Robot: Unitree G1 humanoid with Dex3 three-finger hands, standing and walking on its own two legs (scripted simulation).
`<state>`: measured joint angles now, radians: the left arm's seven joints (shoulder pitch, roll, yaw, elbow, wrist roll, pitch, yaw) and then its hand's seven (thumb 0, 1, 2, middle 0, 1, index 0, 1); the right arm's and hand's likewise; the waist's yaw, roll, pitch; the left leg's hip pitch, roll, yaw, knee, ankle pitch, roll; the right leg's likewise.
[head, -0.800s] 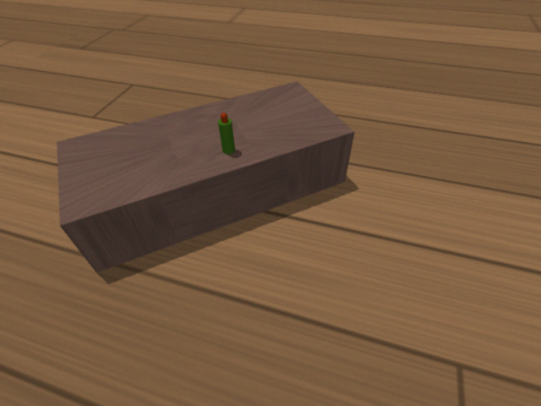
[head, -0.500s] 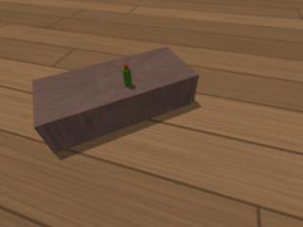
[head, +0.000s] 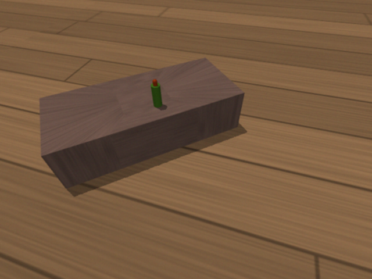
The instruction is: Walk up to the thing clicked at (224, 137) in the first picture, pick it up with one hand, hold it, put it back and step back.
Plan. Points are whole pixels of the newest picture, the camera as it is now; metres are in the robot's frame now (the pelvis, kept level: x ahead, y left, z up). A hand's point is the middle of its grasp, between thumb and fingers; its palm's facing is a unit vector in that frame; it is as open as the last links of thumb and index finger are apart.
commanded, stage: stand
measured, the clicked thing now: (156, 92) +1.25 +0.23 -0.36
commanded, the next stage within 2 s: walk up in 0.32 s
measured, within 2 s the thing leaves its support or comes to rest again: neither
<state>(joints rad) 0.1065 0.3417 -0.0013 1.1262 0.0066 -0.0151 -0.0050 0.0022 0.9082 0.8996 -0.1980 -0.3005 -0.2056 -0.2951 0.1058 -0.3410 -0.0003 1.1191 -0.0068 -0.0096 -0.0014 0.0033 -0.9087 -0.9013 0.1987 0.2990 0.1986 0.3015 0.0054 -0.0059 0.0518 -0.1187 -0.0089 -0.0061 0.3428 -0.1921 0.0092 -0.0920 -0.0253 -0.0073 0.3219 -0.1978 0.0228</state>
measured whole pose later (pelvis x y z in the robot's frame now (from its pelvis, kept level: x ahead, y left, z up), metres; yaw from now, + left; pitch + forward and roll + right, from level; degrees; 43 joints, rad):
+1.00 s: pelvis +0.18 +0.16 -0.01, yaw +10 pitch -3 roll +1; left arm 0.22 0.41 0.05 0.91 0.01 -0.05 -0.06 0.00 0.91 0.90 -0.20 -0.30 -0.21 -0.30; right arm 0.39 -0.37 -0.06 0.88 -0.01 -0.04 0.06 0.00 -0.90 -0.90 0.20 0.30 0.20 0.30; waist -0.05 -0.02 0.08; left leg -0.11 -0.05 0.03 0.47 -0.31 0.05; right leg -0.50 -0.09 -0.04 0.80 -0.28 -0.02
